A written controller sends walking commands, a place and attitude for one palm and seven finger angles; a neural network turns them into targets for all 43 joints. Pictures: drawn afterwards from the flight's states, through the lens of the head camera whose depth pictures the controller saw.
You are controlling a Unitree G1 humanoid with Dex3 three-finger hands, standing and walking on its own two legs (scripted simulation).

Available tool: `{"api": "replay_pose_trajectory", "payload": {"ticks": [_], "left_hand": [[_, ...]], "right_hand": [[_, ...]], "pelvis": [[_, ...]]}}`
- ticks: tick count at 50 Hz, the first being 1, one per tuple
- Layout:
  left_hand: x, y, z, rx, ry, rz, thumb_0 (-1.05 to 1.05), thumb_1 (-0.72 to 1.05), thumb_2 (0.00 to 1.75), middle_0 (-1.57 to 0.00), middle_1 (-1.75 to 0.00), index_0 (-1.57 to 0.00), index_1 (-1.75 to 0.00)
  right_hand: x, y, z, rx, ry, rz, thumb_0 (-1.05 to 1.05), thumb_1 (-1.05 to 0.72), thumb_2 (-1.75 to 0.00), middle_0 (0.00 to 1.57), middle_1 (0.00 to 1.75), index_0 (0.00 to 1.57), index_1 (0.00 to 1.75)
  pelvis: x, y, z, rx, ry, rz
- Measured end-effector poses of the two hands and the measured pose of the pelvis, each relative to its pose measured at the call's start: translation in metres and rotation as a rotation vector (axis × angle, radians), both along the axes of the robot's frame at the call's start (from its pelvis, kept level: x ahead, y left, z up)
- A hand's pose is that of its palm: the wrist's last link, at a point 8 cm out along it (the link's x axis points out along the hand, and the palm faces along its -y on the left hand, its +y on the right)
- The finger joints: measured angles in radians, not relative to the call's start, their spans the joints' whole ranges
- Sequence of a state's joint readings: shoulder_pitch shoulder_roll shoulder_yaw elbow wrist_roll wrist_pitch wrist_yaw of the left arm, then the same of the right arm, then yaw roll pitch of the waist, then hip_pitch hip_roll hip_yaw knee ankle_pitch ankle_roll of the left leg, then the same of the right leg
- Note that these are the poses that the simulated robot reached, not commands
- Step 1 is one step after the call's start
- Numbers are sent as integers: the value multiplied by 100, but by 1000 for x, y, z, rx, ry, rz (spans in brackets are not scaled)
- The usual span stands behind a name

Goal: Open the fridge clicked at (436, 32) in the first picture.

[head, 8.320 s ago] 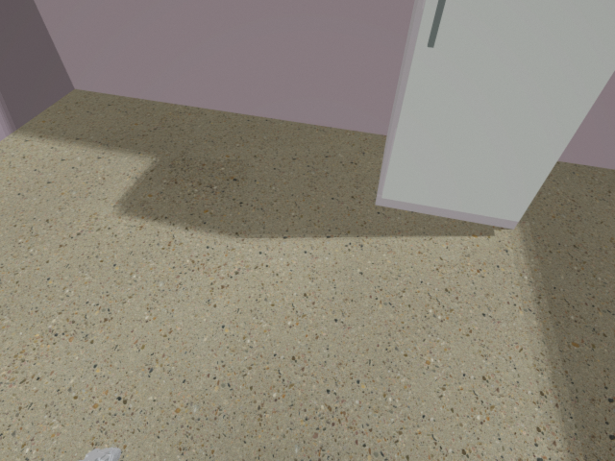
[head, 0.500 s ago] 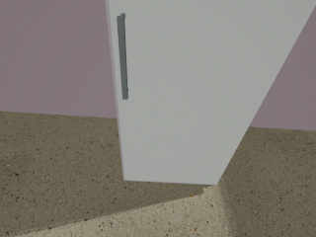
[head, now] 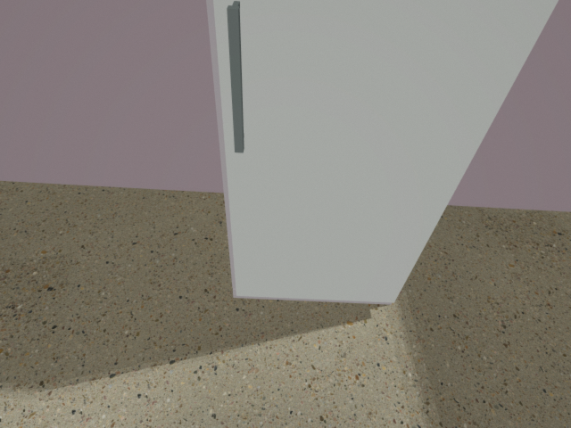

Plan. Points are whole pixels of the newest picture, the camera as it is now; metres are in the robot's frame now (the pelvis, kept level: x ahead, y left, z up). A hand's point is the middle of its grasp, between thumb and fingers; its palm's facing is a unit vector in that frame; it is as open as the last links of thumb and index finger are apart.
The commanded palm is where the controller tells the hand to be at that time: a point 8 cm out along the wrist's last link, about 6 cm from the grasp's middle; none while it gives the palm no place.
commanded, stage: come to a stop and stand still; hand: left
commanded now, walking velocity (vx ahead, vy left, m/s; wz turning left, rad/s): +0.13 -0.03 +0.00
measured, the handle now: (238, 84) +0.69 +0.15 +0.17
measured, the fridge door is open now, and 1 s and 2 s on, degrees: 0 0 0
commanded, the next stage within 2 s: look again from close up in 0.76 s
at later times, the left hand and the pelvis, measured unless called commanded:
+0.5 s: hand out of the picture +0.04 +0.14 -0.17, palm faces +0.04 -0.99 -0.16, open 7.3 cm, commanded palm none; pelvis +0.04 -0.02 +0.00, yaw -1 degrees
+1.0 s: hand out of the picture +0.09 +0.15 -0.16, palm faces +0.00 -0.97 -0.23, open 7.4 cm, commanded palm none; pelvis +0.04 -0.03 +0.00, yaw -1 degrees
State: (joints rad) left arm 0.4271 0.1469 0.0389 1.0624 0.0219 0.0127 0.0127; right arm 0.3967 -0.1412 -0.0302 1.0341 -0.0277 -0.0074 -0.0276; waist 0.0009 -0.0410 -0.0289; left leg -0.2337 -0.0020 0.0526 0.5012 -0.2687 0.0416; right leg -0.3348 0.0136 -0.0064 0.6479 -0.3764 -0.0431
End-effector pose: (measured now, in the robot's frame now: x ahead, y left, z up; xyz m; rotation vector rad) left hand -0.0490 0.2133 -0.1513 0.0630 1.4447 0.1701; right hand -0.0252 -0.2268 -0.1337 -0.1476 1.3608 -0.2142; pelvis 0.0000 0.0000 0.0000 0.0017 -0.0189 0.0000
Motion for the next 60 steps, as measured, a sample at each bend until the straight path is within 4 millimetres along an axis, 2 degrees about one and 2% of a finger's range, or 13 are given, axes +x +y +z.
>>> {"api": "replay_pose_trajectory", "payload": {"ticks": [3, 6, 12, 15, 20, 23, 26, 32, 36, 43, 48, 53, 60], "left_hand": [[14, 6, 4, 11, -23, -24, 1, 90, 90, -20, -30, -20, -30], [35, 8, 13, 25, -81, -35, 1, 91, 90, -20, -30, -20, -30], [74, 1, 21, 74, -165, -75, 1, 92, 90, -20, -30, -20, -30], [81, -8, 18, 85, -169, -72, 1, 92, 90, -20, -30, -20, -30], [82, -18, 19, 66, -125, -55, 1, 93, 90, -20, -30, -20, -30], [84, -21, 11, 40, -96, -53, 2, 93, 90, -20, -30, -20, -30], [86, -23, 6, 18, -68, -45, 2, 93, 90, -20, -30, -20, -30], [92, -27, 10, 10, -30, -41, 2, 93, 90, -20, -30, -20, -30], [97, -24, 12, 27, -14, -56, 2, 92, 90, -20, -30, -20, -30], [116, -15, 15, 81, -64, -89, 1, 91, 90, -20, -30, -20, -30], [130, -14, 18, 97, -128, -108, 1, 91, 90, -20, -30, -20, -30], [138, -19, 22, 91, -179, -114, 1, 91, 90, -20, -30, -20, -30], [129, -21, 24, 82, -179, -108, 1, 92, 90, -20, -30, -20, -30]], "right_hand": [[-20, 7, 1, 16, 47, -20, 0, -91, -89, 20, 30, 19, 30], [-31, 13, 1, 46, 85, -19, 0, -91, -89, 20, 30, 19, 30], [-27, 10, -12, 100, 91, -28, 0, -90, -89, 20, 30, 20, 30], [-14, 3, -19, 113, 91, -22, 0, -90, -89, 20, 30, 20, 30], [23, -9, -9, 89, 46, -8, 0, -91, -89, 20, 30, 19, 30], [44, -12, -8, 57, 3, 8, 0, -91, -89, 20, 30, 19, 30], [57, -13, -5, 34, 5, 23, 1, -92, -89, 20, 30, 19, 30], [81, -16, -1, 20, 20, 38, 1, -93, -89, 20, 30, 19, 30], [94, -20, -3, 14, 6, 27, 2, -94, -89, 20, 30, 19, 30], [108, -28, -10, 23, -46, 18, 1, -92, -89, 20, 30, 19, 30], [109, -32, -10, 33, -75, 20, 0, -92, -89, 20, 30, 19, 30], [98, -34, -7, 36, -75, 27, 0, -93, -89, 20, 30, 19, 30], [70, -33, -5, 47, -18, 30, 0, -92, -89, 20, 30, 19, 30]], "pelvis": [[-2, 0, 3, 9, -2, 1], [-2, -2, 8, 6, 3, 6], [4, -17, 3, 20, 13, 0], [7, -24, -1, 14, 10, -6], [21, -27, 6, -3, 18, -5], [31, -25, 3, -22, 20, -10], [41, -24, 3, -12, 16, -11], [57, -23, 8, 4, 21, -11], [58, -24, 7, 11, 27, -18], [49, -29, 3, 16, 26, -29], [43, -33, 2, 16, 17, -27], [39, -35, 5, 14, 7, -23], [36, -38, 9, 9, 1, -17]]}}
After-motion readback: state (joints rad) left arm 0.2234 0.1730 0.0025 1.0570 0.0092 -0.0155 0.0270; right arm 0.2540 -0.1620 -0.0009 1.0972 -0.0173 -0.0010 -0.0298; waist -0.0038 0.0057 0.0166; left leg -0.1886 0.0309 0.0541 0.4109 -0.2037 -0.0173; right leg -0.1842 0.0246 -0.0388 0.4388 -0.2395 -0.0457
